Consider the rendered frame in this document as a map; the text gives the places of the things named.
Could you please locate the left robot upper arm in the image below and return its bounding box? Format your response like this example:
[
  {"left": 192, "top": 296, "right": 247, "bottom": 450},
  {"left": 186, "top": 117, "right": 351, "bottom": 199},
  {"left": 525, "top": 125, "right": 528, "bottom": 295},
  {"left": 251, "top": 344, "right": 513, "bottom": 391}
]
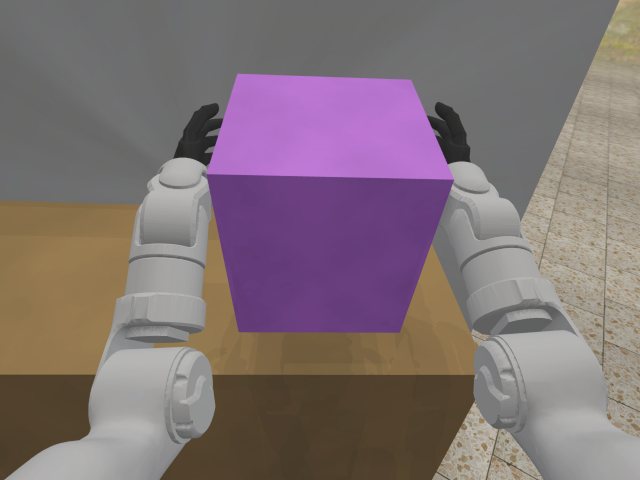
[{"left": 5, "top": 347, "right": 215, "bottom": 480}]

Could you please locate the left robot hand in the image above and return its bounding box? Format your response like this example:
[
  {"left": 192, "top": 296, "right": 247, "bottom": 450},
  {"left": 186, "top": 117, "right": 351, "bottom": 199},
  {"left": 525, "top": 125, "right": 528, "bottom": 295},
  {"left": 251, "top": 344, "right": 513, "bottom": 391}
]
[{"left": 173, "top": 103, "right": 224, "bottom": 166}]

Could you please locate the robot right forearm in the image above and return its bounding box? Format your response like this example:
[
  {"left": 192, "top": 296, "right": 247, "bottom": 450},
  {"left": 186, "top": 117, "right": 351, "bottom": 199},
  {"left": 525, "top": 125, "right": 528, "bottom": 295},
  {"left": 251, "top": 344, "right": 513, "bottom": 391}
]
[{"left": 439, "top": 162, "right": 608, "bottom": 411}]

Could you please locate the robot left forearm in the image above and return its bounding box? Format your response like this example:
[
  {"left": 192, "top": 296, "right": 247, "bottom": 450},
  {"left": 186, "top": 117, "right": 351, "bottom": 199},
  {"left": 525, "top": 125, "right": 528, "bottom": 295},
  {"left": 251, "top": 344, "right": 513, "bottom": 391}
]
[{"left": 88, "top": 158, "right": 211, "bottom": 427}]

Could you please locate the carton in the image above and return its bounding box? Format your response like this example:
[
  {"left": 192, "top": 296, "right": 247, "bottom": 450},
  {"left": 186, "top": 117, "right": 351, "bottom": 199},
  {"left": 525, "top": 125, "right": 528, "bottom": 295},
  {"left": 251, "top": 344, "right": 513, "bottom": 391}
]
[{"left": 206, "top": 74, "right": 454, "bottom": 333}]

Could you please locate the right robot hand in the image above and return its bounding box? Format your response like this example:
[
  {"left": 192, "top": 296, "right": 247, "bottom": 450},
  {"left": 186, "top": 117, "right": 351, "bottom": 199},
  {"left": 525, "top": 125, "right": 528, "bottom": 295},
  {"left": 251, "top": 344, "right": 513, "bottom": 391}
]
[{"left": 427, "top": 102, "right": 471, "bottom": 164}]

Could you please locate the right robot upper arm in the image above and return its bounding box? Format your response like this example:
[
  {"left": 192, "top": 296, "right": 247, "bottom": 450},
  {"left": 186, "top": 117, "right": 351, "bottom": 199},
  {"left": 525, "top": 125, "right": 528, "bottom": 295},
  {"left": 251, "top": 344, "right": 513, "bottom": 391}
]
[{"left": 473, "top": 330, "right": 640, "bottom": 480}]

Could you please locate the pedestal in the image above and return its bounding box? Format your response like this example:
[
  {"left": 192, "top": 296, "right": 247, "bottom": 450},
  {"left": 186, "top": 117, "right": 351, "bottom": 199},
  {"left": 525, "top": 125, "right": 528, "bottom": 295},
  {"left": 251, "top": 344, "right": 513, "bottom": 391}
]
[{"left": 0, "top": 201, "right": 477, "bottom": 480}]

